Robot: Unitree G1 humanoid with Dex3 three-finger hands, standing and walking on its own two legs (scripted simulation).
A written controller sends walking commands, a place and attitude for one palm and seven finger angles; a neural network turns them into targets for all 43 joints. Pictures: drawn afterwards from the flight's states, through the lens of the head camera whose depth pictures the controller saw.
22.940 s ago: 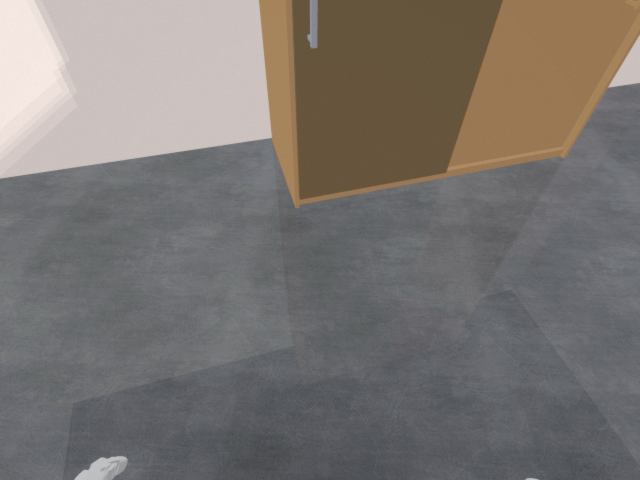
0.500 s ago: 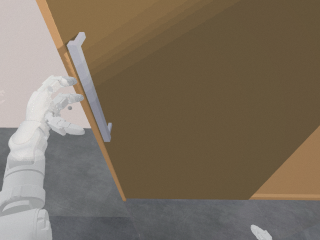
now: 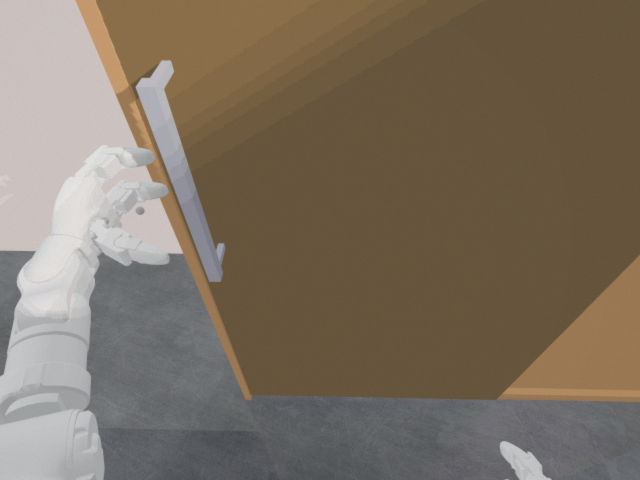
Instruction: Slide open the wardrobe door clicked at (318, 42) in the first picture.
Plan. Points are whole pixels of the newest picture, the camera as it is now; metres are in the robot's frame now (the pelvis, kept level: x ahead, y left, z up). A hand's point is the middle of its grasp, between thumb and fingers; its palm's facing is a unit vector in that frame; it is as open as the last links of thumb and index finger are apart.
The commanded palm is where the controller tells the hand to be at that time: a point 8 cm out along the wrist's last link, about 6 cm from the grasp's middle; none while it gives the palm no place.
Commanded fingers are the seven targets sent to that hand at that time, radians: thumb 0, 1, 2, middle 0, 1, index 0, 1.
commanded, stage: feel for the door with the fingertips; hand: left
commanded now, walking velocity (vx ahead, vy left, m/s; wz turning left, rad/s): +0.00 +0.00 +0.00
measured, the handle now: (194, 192) +0.44 +0.18 +0.14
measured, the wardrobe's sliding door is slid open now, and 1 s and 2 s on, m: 0.00 0.00 0.00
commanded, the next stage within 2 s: slide the fingers in behind the handle in 1.02 s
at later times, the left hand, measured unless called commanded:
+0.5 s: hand (173, 212) +0.39 +0.19 +0.15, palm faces +0.01 -1.00 +0.00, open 14.0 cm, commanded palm +0.36 +0.25 +0.15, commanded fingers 0.00 -0.50 0.30 -0.30 -1.20 -0.30 -1.20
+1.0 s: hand (165, 206) +0.39 +0.20 +0.15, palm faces +0.01 -1.00 -0.01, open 14.0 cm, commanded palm +0.37 +0.25 +0.15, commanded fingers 0.00 -0.50 0.30 -0.30 -1.20 -0.30 -1.20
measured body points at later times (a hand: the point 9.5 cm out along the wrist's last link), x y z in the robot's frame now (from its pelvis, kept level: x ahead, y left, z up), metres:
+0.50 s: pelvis +0.00 +0.00 +0.00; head +0.00 -0.01 +0.45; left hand +0.38 +0.25 +0.15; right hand +0.14 -0.25 -0.10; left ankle +0.05 +0.13 -0.72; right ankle -0.05 -0.12 -0.72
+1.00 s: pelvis +0.00 -0.01 +0.00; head +0.01 -0.02 +0.45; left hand +0.39 +0.26 +0.16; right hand +0.11 -0.27 -0.11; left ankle +0.05 +0.13 -0.72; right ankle -0.05 -0.12 -0.72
